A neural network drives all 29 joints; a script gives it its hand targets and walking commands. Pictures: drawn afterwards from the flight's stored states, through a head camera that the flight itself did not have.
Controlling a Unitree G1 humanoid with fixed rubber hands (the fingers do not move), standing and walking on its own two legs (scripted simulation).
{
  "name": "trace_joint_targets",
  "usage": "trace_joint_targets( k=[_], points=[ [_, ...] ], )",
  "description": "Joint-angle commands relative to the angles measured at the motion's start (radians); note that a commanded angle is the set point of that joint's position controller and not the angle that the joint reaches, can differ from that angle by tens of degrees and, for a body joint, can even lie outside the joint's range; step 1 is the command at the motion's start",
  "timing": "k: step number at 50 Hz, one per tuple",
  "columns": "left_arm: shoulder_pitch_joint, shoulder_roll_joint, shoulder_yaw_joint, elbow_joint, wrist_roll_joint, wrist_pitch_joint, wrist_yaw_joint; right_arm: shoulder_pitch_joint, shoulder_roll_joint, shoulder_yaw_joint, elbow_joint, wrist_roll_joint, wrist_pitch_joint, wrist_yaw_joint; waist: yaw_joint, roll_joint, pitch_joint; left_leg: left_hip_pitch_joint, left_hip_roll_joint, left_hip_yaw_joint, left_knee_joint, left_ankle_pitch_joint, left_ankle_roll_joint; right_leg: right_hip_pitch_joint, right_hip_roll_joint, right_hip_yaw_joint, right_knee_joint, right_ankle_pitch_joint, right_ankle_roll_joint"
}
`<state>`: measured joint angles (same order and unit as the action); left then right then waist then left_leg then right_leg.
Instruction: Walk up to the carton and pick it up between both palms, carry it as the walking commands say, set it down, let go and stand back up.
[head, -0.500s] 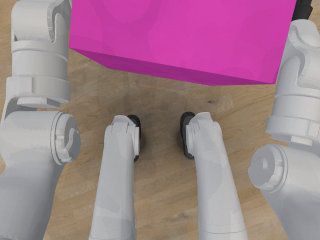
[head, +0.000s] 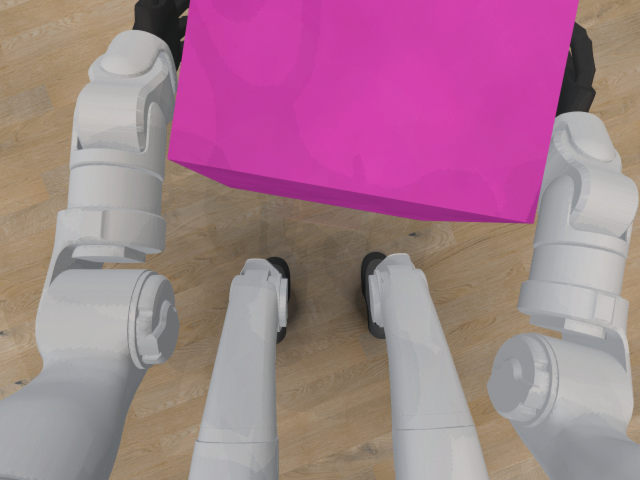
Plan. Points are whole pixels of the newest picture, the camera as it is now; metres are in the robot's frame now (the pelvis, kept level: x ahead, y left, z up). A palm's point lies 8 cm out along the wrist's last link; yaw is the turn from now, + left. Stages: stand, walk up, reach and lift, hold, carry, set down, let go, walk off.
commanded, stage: reach and lift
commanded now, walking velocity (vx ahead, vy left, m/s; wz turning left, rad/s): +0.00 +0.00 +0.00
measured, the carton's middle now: (351, 114) +0.48 -0.05 -0.13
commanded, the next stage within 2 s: none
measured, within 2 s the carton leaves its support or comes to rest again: neither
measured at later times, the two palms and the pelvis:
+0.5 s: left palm (139, 27) +0.52 +0.13 +0.00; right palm (622, 111) +0.44 -0.25 +0.00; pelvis +0.01 -0.01 +0.06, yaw -1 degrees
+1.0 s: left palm (73, 15) +0.49 +0.14 +0.07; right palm out of the picture +0.41 -0.24 +0.07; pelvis +0.04 +0.00 +0.11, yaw +0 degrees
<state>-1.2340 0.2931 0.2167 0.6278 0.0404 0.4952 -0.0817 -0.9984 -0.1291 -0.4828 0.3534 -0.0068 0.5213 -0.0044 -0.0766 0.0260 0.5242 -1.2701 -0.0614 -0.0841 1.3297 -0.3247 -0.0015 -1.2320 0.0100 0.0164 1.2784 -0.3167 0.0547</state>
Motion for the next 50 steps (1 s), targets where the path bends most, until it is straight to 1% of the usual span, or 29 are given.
trace_joint_targets(
  k=[1, 3, 4, 5, 6, 7, 10, 11, 13, 14, 17, 18, 21, 23, 24, 25, 27, 28, 29, 31, 35, 37, 40, 41, 44, 45, 49, 50],
  points=[
    [-0.613, -1.153, -0.504, -0.228, -0.184, -0.046, -0.233, -0.953, 0.848, 0.740, -0.246, 0.181, -0.050, 0.289, -0.093, 0.047, -2.270, 0.808, -0.067, 0.001, -0.249, 0.028, 0.017, 0.525, 0.118, -0.092, -0.195, 0.034, -0.050],
    [-0.604, -1.163, -0.507, -0.233, -0.182, -0.048, -0.234, -0.950, 0.853, 0.752, -0.257, 0.186, -0.051, 0.297, -0.087, 0.044, -2.273, 0.832, -0.065, -0.001, -0.269, 0.029, 0.018, 0.551, 0.115, -0.089, -0.214, 0.037, -0.050],
    [-0.602, -1.156, -0.498, -0.220, -0.174, -0.049, -0.235, -0.946, 0.860, 0.748, -0.234, 0.181, -0.050, 0.300, -0.082, 0.044, -2.240, 0.820, -0.064, 0.000, -0.278, 0.013, 0.020, 0.541, 0.114, -0.086, -0.224, 0.022, -0.050],
    [-0.599, -1.159, -0.495, -0.216, -0.171, -0.050, -0.237, -0.945, 0.864, 0.752, -0.237, 0.182, -0.050, 0.303, -0.080, 0.038, -2.232, 0.823, -0.064, 0.002, -0.290, 0.006, 0.021, 0.556, 0.113, -0.085, -0.236, 0.016, -0.049],
    [-0.595, -1.157, -0.488, -0.216, -0.165, -0.051, -0.240, -0.935, 0.877, 0.753, -0.220, 0.178, -0.048, 0.306, -0.071, 0.035, -2.213, 0.819, -0.064, 0.004, -0.301, -0.007, 0.023, 0.563, 0.112, -0.082, -0.246, 0.004, -0.049],
    [-0.600, -1.157, -0.494, -0.224, -0.166, -0.051, -0.242, -0.941, 0.880, 0.761, -0.238, 0.181, -0.048, 0.309, -0.069, 0.029, -2.229, 0.837, -0.063, 0.004, -0.311, -0.009, 0.023, 0.584, 0.112, -0.080, -0.256, 0.006, -0.047],
    [-0.576, -1.158, -0.482, -0.213, -0.154, -0.054, -0.251, -0.916, 0.904, 0.771, -0.223, 0.175, -0.046, 0.315, -0.054, 0.016, -2.201, 0.837, -0.064, 0.012, -0.335, -0.013, 0.028, 0.618, 0.110, -0.072, -0.284, 0.002, -0.043],
    [-0.571, -1.155, -0.479, -0.213, -0.152, -0.055, -0.256, -0.910, 0.915, 0.778, -0.224, 0.176, -0.044, 0.317, -0.045, 0.008, -2.192, 0.836, -0.064, 0.017, -0.346, -0.013, 0.031, 0.639, 0.109, -0.067, -0.297, 0.005, -0.041],
    [-0.555, -1.158, -0.478, -0.216, -0.146, -0.058, -0.264, -0.891, 0.932, 0.786, -0.223, 0.171, -0.044, 0.320, -0.040, -0.003, -2.193, 0.844, -0.065, 0.022, -0.361, -0.004, 0.032, 0.669, 0.110, -0.063, -0.314, 0.017, -0.038],
    [-0.543, -1.163, -0.483, -0.228, -0.147, -0.060, -0.269, -0.882, 0.938, 0.796, -0.243, 0.174, -0.045, 0.321, -0.038, -0.006, -2.217, 0.862, -0.066, 0.024, -0.368, 0.012, 0.033, 0.699, 0.111, -0.061, -0.323, 0.037, -0.036],
    [-0.519, -1.162, -0.479, -0.236, -0.139, -0.064, -0.281, -0.844, 0.961, 0.803, -0.240, 0.163, -0.043, 0.322, -0.027, -0.015, -2.190, 0.865, -0.068, 0.032, -0.394, 0.029, 0.036, 0.741, 0.111, -0.050, -0.354, 0.053, -0.033],
    [-0.512, -1.169, -0.486, -0.247, -0.140, -0.065, -0.285, -0.833, 0.969, 0.811, -0.245, 0.163, -0.043, 0.323, -0.028, -0.020, -2.197, 0.874, -0.070, 0.030, -0.405, 0.040, 0.036, 0.766, 0.112, -0.049, -0.364, 0.069, -0.032],
    [-0.487, -1.165, -0.497, -0.277, -0.137, -0.072, -0.298, -0.791, 0.998, 0.836, -0.266, 0.162, -0.041, 0.321, -0.016, -0.038, -2.208, 0.890, -0.074, 0.041, -0.428, 0.079, 0.040, 0.841, 0.112, -0.036, -0.396, 0.113, -0.025],
    [-0.464, -1.165, -0.507, -0.291, -0.134, -0.076, -0.303, -0.763, 1.010, 0.848, -0.277, 0.160, -0.043, 0.319, -0.009, -0.039, -2.203, 0.906, -0.075, 0.042, -0.445, 0.107, 0.042, 0.871, 0.112, -0.029, -0.416, 0.144, -0.023],
    [-0.453, -1.171, -0.518, -0.304, -0.138, -0.078, -0.305, -0.748, 1.014, 0.856, -0.287, 0.160, -0.043, 0.318, -0.013, -0.041, -2.204, 0.923, -0.076, 0.040, -0.457, 0.123, 0.042, 0.893, 0.113, -0.028, -0.426, 0.163, -0.021],
    [-0.445, -1.169, -0.516, -0.308, -0.134, -0.082, -0.307, -0.735, 1.018, 0.857, -0.281, 0.156, -0.045, 0.317, -0.007, -0.036, -2.184, 0.914, -0.076, 0.041, -0.462, 0.129, 0.042, 0.897, 0.110, -0.021, -0.434, 0.171, -0.021],
    [-0.417, -1.180, -0.538, -0.331, -0.137, -0.085, -0.310, -0.696, 1.028, 0.874, -0.294, 0.155, -0.046, 0.316, -0.010, -0.039, -2.192, 0.948, -0.078, 0.039, -0.483, 0.161, 0.040, 0.937, 0.112, -0.019, -0.456, 0.208, -0.018],
    [-0.393, -1.180, -0.534, -0.316, -0.130, -0.086, -0.311, -0.677, 1.034, 0.875, -0.283, 0.150, -0.046, 0.315, -0.001, -0.037, -2.155, 0.943, -0.077, 0.039, -0.495, 0.162, 0.041, 0.938, 0.109, -0.014, -0.467, 0.208, -0.017],
    [-0.379, -1.191, -0.546, -0.328, -0.131, -0.089, -0.311, -0.664, 1.038, 0.884, -0.293, 0.152, -0.049, 0.316, -0.004, -0.036, -2.157, 0.962, -0.079, 0.037, -0.505, 0.177, 0.040, 0.958, 0.109, -0.012, -0.478, 0.228, -0.017],
    [-0.343, -1.203, -0.555, -0.327, -0.129, -0.091, -0.312, -0.629, 1.044, 0.893, -0.288, 0.147, -0.052, 0.317, 0.002, -0.029, -2.127, 0.971, -0.079, 0.035, -0.527, 0.196, 0.039, 0.976, 0.108, -0.007, -0.496, 0.252, -0.016],
    [-0.287, -1.228, -0.579, -0.334, -0.124, -0.095, -0.311, -0.567, 1.042, 0.903, -0.280, 0.138, -0.059, 0.322, -0.007, -0.022, -2.066, 1.006, -0.075, 0.029, -0.569, 0.223, 0.033, 0.994, 0.107, -0.004, -0.534, 0.285, -0.016],
    [-0.268, -1.235, -0.596, -0.353, -0.127, -0.096, -0.309, -0.550, 1.044, 0.914, -0.294, 0.142, -0.063, 0.324, -0.007, -0.018, -2.070, 1.040, -0.073, 0.026, -0.588, 0.240, 0.029, 1.020, 0.108, -0.002, -0.552, 0.306, -0.016],
    [-0.258, -1.245, -0.614, -0.371, -0.132, -0.097, -0.303, -0.530, 1.030, 0.916, -0.293, 0.140, -0.067, 0.328, -0.015, -0.003, -2.041, 1.077, -0.067, 0.017, -0.619, 0.246, 0.023, 1.025, 0.108, -0.004, -0.573, 0.313, -0.019],
    [-0.256, -1.250, -0.621, -0.386, -0.135, -0.098, -0.300, -0.530, 1.027, 0.921, -0.309, 0.143, -0.069, 0.329, -0.017, -0.001, -2.054, 1.101, -0.066, 0.014, -0.628, 0.251, 0.022, 1.038, 0.108, -0.004, -0.580, 0.318, -0.019],
    [-0.252, -1.258, -0.633, -0.397, -0.144, -0.094, -0.294, -0.539, 1.007, 0.926, -0.328, 0.147, -0.071, 0.331, -0.025, 0.002, -2.034, 1.147, -0.060, 0.005, -0.661, 0.239, 0.018, 1.045, 0.108, -0.009, -0.604, 0.303, -0.022],
    [-0.249, -1.261, -0.629, -0.386, -0.142, -0.092, -0.292, -0.534, 0.998, 0.916, -0.315, 0.140, -0.070, 0.333, -0.033, 0.005, -2.011, 1.152, -0.056, 0.001, -0.671, 0.222, 0.016, 1.032, 0.107, -0.009, -0.614, 0.285, -0.025],
    [-0.253, -1.276, -0.628, -0.378, -0.150, -0.083, -0.286, -0.545, 0.970, 0.911, -0.315, 0.139, -0.066, 0.342, -0.047, 0.004, -1.975, 1.196, -0.047, -0.010, -0.718, 0.172, 0.012, 1.040, 0.103, -0.014, -0.649, 0.238, -0.031],
    [-0.255, -1.278, -0.629, -0.375, -0.151, -0.081, -0.285, -0.537, 0.966, 0.904, -0.302, 0.134, -0.063, 0.344, -0.055, -0.004, -1.959, 1.209, -0.044, -0.015, -0.732, 0.163, 0.011, 1.036, 0.105, -0.017, -0.658, 0.230, -0.032]
  ],
)
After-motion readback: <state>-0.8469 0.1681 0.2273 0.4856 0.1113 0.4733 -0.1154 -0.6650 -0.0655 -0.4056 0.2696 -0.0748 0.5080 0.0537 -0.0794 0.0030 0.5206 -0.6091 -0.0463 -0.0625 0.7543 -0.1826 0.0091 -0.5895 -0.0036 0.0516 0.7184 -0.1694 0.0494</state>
